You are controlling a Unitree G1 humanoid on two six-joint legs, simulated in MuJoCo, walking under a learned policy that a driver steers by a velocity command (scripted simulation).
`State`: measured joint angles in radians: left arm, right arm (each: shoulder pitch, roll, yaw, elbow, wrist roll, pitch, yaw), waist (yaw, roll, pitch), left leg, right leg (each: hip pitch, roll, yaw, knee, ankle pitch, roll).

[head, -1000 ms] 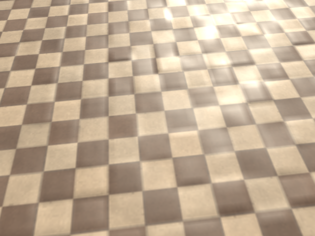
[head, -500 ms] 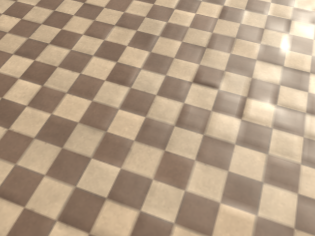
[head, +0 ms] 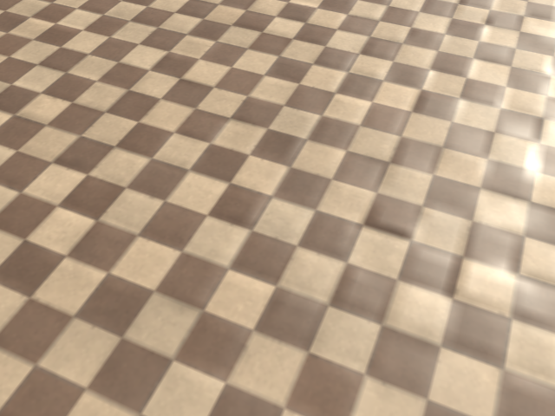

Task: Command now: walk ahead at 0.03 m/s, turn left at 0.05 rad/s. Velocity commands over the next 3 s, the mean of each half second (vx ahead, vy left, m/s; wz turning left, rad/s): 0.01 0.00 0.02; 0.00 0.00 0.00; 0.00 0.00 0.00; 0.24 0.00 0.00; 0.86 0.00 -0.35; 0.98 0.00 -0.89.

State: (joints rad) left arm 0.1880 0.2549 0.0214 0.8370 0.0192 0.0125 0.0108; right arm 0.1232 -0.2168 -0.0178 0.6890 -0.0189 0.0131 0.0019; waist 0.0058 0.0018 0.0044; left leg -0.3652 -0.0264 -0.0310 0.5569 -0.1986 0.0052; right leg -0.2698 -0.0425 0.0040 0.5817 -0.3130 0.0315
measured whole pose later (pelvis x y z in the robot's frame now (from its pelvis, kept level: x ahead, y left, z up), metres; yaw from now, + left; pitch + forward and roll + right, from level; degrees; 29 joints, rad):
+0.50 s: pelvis +0.03 -0.03 +0.01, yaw +0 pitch -1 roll +0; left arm 0.20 0.22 0.02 0.96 0.00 -0.02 0.01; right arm 0.19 -0.22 -0.06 0.89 0.00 0.02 -0.05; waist 0.00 0.00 0.03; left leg -0.27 0.02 -0.06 0.52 -0.23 -0.04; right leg -0.16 0.00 -0.02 0.52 -0.34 -0.01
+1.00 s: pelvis +0.03 -0.03 +0.01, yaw +0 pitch -1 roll +0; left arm 0.26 0.20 0.02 1.07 0.00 -0.01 0.03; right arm 0.18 -0.20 -0.05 1.09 0.00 0.02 -0.06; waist 0.00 0.00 0.04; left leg -0.24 0.03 -0.06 0.47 -0.21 -0.04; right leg -0.13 0.01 -0.02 0.47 -0.31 -0.01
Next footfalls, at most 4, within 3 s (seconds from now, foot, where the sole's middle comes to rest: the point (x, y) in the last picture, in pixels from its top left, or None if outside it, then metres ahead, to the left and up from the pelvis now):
2.02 left None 0.16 0.14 -0.77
2.50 right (308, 390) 0.58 -0.03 -0.77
2.92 left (319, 235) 1.06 -0.08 -0.77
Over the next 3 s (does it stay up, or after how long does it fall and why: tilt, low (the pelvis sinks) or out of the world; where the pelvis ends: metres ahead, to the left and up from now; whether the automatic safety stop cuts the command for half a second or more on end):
stays up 0.88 -0.11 -0.01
